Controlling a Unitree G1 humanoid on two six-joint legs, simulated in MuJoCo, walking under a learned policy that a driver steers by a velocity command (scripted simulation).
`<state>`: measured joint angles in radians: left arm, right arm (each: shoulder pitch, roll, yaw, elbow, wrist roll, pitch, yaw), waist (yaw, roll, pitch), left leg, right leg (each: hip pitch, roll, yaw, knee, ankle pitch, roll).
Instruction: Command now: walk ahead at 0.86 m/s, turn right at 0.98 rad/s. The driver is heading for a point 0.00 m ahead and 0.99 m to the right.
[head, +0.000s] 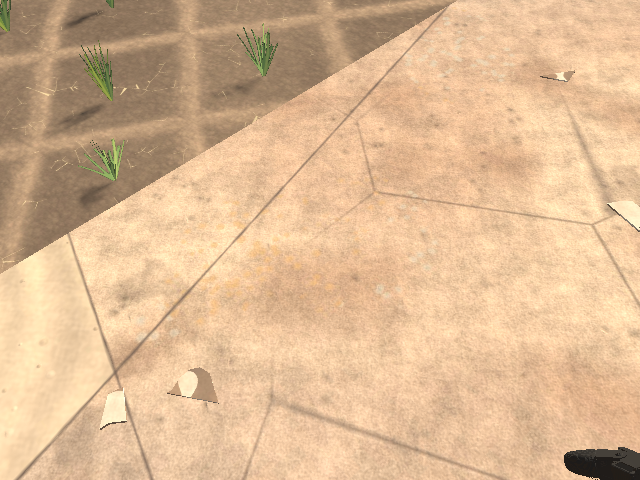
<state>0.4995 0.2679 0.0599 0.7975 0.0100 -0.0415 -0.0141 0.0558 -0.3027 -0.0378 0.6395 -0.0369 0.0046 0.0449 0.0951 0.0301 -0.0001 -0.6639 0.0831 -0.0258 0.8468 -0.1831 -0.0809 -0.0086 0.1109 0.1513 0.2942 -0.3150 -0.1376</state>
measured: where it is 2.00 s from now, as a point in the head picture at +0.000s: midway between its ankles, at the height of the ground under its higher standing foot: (622, 352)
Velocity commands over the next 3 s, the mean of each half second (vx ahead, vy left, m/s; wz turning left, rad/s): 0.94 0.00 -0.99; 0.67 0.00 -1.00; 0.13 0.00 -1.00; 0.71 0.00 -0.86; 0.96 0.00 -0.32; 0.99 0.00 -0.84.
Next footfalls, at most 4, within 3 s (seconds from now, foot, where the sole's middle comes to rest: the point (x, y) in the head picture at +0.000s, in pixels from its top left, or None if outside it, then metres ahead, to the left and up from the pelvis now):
0.14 left None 0.32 0.15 -0.78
0.62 right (482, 414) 0.64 -0.21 -0.78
1.00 left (545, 289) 0.98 -0.39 -0.78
1.40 right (584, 379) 0.73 -0.44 -0.78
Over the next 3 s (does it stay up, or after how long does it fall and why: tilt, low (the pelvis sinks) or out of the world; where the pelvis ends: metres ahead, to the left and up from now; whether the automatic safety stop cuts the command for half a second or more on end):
stays up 0.27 -1.29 -0.02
